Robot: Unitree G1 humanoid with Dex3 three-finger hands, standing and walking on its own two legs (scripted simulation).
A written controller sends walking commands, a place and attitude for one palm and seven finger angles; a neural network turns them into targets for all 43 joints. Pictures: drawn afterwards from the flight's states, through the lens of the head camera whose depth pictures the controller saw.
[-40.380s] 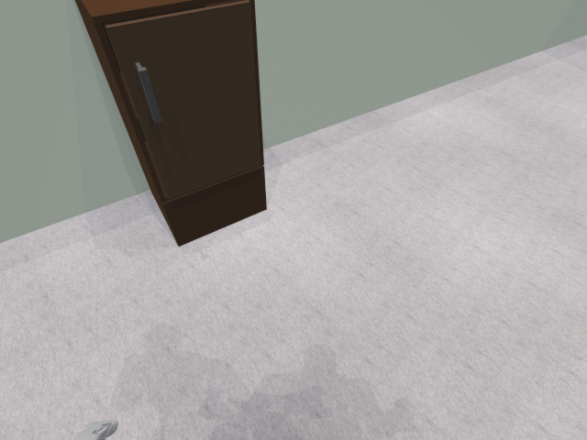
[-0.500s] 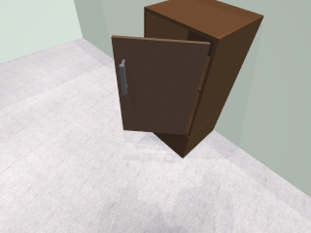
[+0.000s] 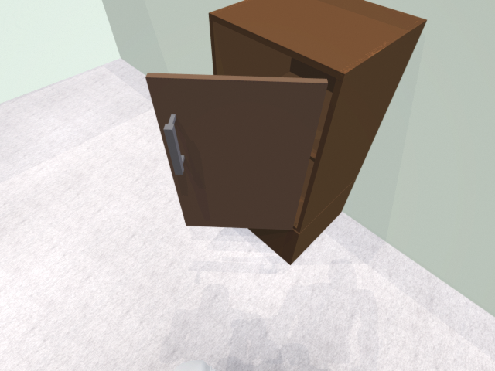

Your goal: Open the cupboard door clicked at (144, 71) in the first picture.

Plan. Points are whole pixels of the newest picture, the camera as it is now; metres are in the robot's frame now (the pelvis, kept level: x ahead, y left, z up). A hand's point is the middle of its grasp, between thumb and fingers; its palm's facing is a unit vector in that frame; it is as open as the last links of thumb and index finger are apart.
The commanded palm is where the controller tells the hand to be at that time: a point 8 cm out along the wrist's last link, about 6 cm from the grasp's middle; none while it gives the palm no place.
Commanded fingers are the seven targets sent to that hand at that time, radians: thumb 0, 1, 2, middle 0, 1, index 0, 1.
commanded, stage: shuffle to correct the standing spot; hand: left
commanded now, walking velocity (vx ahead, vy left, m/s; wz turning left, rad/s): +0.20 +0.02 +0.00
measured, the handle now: (176, 145) +0.62 +0.19 -0.04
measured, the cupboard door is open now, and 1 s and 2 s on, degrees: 43 43 43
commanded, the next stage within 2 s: come to a stop and stand still in 0.10 s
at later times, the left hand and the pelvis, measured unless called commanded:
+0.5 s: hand out of the picture +0.12 +0.19 -0.17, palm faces +0.01 -0.98 -0.20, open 7.3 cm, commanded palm none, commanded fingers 0.00 0.90 0.90 -0.20 -0.30 -0.20 -0.30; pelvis +0.09 +0.01 +0.01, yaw -2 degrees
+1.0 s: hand out of the picture +0.06 +0.21 -0.18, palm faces +0.07 -0.98 -0.20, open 7.4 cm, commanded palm none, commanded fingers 0.00 0.90 0.90 -0.20 -0.30 -0.20 -0.30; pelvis +0.03 +0.03 +0.00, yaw -1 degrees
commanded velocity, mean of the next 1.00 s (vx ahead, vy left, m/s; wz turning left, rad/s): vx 0.01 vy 0.00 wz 0.00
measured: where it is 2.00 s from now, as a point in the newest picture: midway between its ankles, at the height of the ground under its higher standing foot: outside the picture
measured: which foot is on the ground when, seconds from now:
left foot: up 0.00-0.10, down 0.12-0.56, up 0.58-0.96, down 0.98-1.00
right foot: down 0.00-0.14, up 0.16-0.52, down 0.54-0.98, up 1.00-1.00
